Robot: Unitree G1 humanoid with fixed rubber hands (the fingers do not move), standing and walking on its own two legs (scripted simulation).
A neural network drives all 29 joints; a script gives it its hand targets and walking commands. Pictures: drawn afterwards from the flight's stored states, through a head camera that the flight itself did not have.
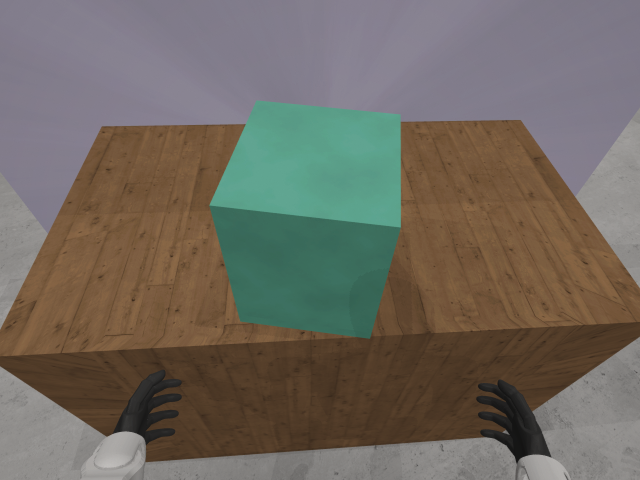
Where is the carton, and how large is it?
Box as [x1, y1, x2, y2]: [209, 100, 400, 338]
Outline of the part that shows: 256,100 209,205 240,321 369,338 400,228 400,114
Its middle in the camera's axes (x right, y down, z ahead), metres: -0.01 -0.03 +0.56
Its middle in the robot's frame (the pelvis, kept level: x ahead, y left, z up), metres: +0.43 +0.04 +0.06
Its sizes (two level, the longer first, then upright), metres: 0.210 0.200 0.250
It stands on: a pedestal, 0.71 m high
